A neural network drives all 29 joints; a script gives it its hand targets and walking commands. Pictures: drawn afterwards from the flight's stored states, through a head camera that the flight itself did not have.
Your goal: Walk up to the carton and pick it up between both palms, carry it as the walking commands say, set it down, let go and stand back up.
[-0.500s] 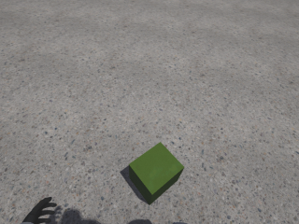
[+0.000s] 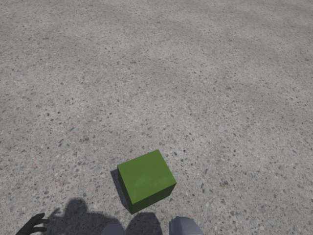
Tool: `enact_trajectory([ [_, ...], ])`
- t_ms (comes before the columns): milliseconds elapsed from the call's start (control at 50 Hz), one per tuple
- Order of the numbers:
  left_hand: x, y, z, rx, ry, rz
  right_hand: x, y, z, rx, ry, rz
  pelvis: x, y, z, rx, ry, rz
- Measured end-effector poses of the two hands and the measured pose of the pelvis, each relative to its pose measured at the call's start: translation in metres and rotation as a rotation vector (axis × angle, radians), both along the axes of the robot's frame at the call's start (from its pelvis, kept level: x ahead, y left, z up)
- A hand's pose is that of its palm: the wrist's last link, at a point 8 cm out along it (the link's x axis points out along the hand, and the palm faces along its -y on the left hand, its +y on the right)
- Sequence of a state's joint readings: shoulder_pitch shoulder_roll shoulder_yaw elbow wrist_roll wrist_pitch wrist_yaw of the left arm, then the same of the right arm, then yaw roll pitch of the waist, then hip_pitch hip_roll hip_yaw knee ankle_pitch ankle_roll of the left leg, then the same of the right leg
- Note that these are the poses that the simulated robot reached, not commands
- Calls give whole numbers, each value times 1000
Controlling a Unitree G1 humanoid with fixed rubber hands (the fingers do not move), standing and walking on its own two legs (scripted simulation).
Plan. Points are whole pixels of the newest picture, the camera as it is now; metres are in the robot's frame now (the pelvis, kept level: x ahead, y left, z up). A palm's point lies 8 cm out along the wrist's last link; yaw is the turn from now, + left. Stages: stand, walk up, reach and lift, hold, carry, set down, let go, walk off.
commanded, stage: walk up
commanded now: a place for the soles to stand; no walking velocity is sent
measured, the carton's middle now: (145, 181) +0.48 +0.01 -0.61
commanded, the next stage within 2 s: none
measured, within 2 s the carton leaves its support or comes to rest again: neither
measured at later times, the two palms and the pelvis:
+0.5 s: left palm out of the picture -0.01 +0.12 -0.11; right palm out of the picture +0.23 -0.48 -0.06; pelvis +0.03 -0.20 +0.01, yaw +17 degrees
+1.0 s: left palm out of the picture -0.08 +0.09 -0.07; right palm (310, 201) +0.25 -0.46 -0.08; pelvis +0.03 -0.22 +0.03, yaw +26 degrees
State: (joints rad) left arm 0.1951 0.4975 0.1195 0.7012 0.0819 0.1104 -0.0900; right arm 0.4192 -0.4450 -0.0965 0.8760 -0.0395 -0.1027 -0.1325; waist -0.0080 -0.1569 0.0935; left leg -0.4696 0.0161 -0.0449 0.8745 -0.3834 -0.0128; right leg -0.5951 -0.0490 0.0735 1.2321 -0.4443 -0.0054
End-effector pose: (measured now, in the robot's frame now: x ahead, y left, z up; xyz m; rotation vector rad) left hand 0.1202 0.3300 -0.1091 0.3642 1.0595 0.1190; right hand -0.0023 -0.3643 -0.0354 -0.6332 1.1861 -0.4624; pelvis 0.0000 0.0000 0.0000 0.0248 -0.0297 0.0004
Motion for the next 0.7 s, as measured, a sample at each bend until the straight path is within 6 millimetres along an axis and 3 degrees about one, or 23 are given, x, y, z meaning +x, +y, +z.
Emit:
enact_trajectory([
  [120,-15,-47,-8,18,4,72,43,-65,-12,-1,-9,101,7,-66,-13,-13,13,67],
  [180,-24,-79,-11,39,-32,111,75,-107,-26,-8,-21,159,10,-105,-26,-32,18,105],
  [240,-47,-115,-11,14,-26,191,114,-129,-32,2,-43,188,12,-131,-23,-40,12,154],
  [340,-88,-165,-3,-24,35,309,174,-129,-24,100,-79,322,19,-160,-3,-30,9,220],
  [460,-127,-200,-1,-21,94,399,225,-113,-24,211,-145,457,27,-189,5,-10,0,283],
  [560,-139,-225,12,27,71,435,249,-109,-34,303,-156,495,32,-216,9,-25,-20,327],
  [700,-158,-249,45,75,57,496,261,-110,-38,373,-73,515,34,-235,28,-2,-24,391],
])
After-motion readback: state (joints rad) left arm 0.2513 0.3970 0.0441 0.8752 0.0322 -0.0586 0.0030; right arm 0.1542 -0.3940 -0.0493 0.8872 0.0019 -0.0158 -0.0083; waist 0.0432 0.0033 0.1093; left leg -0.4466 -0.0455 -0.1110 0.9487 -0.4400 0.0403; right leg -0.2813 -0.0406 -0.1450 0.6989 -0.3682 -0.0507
